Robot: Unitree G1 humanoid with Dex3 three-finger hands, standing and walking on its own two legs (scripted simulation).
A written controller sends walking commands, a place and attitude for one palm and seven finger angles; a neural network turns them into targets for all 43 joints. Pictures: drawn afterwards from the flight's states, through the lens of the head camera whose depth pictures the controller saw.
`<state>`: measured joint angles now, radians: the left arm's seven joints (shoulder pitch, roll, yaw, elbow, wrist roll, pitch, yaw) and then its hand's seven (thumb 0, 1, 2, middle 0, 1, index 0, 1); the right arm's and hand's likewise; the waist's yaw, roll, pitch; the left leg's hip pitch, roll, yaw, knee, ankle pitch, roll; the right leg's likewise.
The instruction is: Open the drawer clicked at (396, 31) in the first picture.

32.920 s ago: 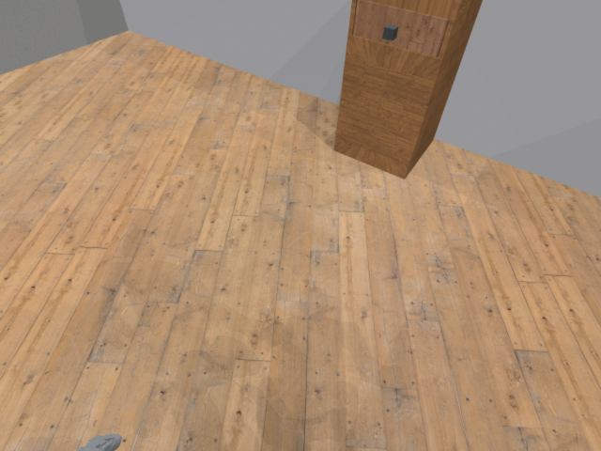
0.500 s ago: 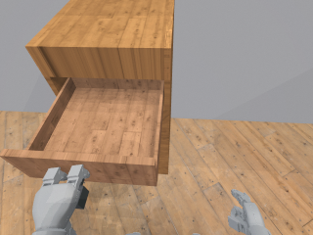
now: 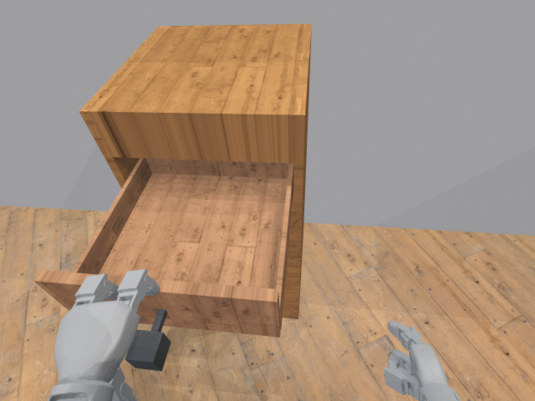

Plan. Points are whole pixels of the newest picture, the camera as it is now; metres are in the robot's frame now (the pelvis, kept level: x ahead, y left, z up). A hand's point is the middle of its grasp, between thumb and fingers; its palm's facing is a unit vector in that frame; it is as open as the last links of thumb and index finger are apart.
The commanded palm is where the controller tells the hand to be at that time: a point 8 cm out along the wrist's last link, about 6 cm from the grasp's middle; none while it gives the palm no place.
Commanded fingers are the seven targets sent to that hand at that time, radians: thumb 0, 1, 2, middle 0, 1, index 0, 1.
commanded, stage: lift the hand off the handle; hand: left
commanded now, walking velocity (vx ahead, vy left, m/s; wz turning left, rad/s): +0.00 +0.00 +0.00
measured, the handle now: (154, 336) +0.21 +0.22 -0.04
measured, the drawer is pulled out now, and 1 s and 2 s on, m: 0.30 0.30 0.30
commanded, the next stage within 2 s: draw the hand back to the body in 0.62 s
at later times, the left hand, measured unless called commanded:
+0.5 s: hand (101, 313) +0.18 +0.22 +0.12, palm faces +0.14 -0.09 -0.99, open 13.8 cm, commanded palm +0.14 +0.21 +0.17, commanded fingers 0.00 -0.50 0.30 -0.30 -1.20 -0.30 -1.20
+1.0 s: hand (82, 315) +0.17 +0.24 +0.13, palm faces +0.11 -0.10 -0.99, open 13.9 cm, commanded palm +0.14 +0.23 +0.18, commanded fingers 0.00 -0.50 0.30 -0.30 -1.20 -0.30 -1.20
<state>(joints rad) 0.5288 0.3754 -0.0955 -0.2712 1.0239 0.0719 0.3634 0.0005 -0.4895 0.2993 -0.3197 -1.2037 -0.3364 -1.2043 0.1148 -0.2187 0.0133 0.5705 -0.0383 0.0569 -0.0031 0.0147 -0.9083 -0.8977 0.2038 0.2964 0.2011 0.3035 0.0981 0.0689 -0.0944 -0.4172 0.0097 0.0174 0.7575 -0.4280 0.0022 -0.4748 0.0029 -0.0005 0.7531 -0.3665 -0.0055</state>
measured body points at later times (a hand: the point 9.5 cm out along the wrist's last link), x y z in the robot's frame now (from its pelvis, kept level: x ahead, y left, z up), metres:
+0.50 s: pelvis +0.01 -0.01 +0.02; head +0.00 -0.05 +0.47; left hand +0.17 +0.22 +0.18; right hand +0.24 -0.20 -0.07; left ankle -0.02 +0.12 -0.71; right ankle +0.01 -0.12 -0.71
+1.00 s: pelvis -0.01 +0.00 +0.03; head -0.02 -0.04 +0.47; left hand +0.16 +0.24 +0.18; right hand +0.22 -0.20 -0.07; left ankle -0.02 +0.12 -0.71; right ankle +0.01 -0.12 -0.71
